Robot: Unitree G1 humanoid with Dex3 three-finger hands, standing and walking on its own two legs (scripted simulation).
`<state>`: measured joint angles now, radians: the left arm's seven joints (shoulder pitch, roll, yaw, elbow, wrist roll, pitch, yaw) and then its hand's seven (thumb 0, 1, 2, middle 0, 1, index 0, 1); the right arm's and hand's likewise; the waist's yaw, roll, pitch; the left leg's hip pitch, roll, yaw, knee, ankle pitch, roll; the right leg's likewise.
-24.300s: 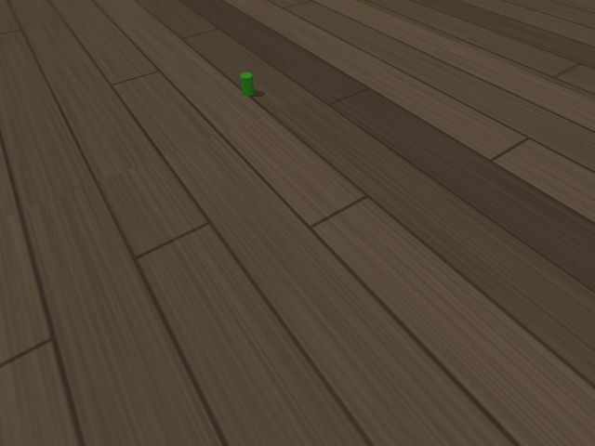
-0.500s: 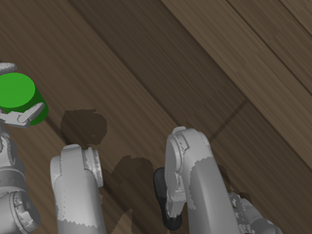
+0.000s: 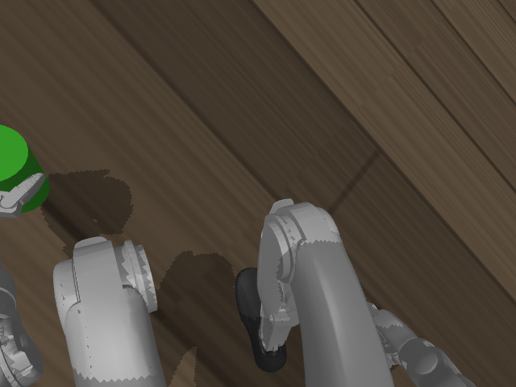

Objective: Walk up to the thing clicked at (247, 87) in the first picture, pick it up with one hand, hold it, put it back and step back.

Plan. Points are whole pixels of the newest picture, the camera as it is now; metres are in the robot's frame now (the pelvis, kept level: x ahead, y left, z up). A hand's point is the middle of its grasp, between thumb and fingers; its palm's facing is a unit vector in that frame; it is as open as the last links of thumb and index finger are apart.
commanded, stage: lower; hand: left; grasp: from the side
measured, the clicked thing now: (5, 173) +0.44 +0.27 -0.15
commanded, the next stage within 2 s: loosen in 0.90 s
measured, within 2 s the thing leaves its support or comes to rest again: rests again in 1.46 s
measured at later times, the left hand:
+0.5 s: hand (8, 171) +0.45 +0.28 -0.17, palm faces +0.34 -0.94 -0.05, open 11.0 cm
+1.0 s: hand (17, 176) +0.45 +0.27 -0.20, palm faces +0.34 -0.94 -0.03, open 11.0 cm
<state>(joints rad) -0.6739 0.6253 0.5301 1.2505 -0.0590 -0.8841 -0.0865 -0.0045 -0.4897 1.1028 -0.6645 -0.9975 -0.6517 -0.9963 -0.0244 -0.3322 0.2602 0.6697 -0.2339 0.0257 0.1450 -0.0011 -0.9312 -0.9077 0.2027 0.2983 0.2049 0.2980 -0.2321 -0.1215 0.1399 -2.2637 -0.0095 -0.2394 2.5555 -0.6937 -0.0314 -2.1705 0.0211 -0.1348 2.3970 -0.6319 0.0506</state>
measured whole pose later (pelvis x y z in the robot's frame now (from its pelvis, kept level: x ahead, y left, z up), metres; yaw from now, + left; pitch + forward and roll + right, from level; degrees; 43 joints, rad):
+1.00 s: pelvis -0.01 +0.02 -0.02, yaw -5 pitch +13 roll -17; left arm -0.68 0.86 0.56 1.47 -0.04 -1.08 0.03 -0.01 -0.49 1.10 -0.67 -0.99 -0.66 -0.99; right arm -0.17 -0.38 0.49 0.58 -0.36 0.02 0.15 0.00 -0.91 -0.90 0.20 0.30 0.21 0.30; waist -0.28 -0.27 0.33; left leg -2.22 0.00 -0.37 2.67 -0.72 -0.02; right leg -2.08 0.07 -0.23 2.40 -0.59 0.08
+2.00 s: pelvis -0.01 +0.02 +0.00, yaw -5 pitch +16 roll -18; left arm -0.59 0.83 0.53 1.14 -0.09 -0.94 -0.09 -0.01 -0.61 0.08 -0.07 -0.05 -0.07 -0.06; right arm -0.07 -0.36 0.42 0.57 -0.28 0.07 0.14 0.00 -0.91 -0.90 0.21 0.30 0.21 0.30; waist -0.21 -0.21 0.21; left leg -2.22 0.01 -0.35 2.62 -0.71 -0.01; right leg -2.07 0.06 -0.22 2.35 -0.60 0.06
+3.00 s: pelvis +0.05 -0.01 +0.30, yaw +9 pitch +24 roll -2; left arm 0.08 0.33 0.15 0.36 0.01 0.13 0.14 -0.01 -0.48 0.09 -0.07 -0.07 -0.07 -0.07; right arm 0.14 -0.24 0.00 0.50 0.05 0.03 -0.11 0.00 -0.90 -0.90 0.20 0.30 0.20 0.30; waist -0.05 0.01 -0.17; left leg -1.32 0.05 -0.07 1.51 -0.61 -0.03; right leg -1.30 0.00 -0.05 1.47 -0.59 0.00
